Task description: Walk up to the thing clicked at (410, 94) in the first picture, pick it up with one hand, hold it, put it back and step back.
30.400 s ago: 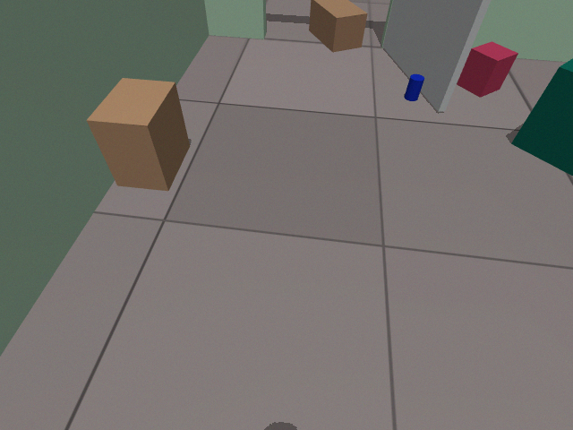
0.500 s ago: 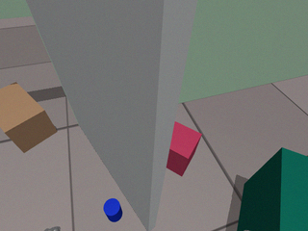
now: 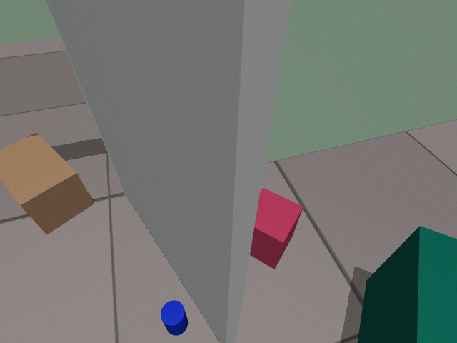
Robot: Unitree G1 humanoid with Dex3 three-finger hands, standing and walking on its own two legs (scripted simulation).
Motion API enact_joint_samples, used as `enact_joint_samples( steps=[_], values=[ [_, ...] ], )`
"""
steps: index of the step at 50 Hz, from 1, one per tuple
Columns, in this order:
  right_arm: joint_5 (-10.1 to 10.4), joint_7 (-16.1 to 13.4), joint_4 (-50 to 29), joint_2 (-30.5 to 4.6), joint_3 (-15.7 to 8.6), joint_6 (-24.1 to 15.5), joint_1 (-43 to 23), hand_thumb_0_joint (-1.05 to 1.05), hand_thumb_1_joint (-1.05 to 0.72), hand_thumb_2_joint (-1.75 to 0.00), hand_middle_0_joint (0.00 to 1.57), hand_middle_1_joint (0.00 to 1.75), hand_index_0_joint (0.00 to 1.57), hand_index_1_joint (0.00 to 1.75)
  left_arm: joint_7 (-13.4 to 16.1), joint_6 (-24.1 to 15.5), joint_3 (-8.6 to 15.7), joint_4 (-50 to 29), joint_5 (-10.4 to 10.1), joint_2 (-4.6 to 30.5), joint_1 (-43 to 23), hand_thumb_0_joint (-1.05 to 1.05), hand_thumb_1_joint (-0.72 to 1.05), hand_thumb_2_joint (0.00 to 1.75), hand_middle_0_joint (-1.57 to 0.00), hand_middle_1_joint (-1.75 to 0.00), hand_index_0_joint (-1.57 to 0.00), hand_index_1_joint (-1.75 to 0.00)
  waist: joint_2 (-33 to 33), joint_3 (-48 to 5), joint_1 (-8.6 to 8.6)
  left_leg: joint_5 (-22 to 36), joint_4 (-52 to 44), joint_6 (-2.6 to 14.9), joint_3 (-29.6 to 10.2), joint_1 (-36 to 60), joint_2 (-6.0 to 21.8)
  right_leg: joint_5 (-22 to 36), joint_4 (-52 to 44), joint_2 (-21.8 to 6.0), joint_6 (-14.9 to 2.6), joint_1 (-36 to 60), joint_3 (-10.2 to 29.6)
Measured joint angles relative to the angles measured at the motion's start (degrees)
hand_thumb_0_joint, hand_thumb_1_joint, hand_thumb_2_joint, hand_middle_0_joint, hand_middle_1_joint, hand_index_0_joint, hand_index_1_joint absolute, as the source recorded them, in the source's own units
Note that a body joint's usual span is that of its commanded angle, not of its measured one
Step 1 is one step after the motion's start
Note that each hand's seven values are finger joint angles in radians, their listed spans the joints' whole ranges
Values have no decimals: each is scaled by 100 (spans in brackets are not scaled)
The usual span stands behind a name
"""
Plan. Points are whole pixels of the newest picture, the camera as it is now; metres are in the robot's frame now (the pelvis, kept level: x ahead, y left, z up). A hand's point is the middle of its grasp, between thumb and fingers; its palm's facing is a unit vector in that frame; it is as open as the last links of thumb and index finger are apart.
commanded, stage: stand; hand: left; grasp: from the side
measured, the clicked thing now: (175, 318) +0.36 +0.20 -0.71
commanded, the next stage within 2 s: step back in 1.42 s
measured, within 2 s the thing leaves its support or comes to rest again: neither
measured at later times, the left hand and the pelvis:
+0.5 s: hand out of the picture +0.06 +0.24 -0.16, palm faces -0.02 -0.94 -0.34, open 7.4 cm; pelvis +0.00 -0.01 +0.00, yaw +0 degrees
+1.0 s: hand out of the picture +0.09 +0.24 -0.16, palm faces -0.02 -0.94 -0.34, open 7.4 cm; pelvis +0.02 -0.01 +0.00, yaw +0 degrees
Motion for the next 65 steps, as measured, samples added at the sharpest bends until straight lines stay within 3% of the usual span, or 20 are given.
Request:
enact_joint_samples(
  steps=[65],
  values=[
    [62, 27, 163, -211, 65, -36, -243, 0, -91, -90, 20, 30, 20, 30, -70, -16, 23, 108, -75, 63, -274, 1, 91, 90, -20, -30, -20, -30, -9, -57, -83, 8, -387, -93, 7, 168, 108, 40, -427, 112, -74, 171, 0]
  ],
)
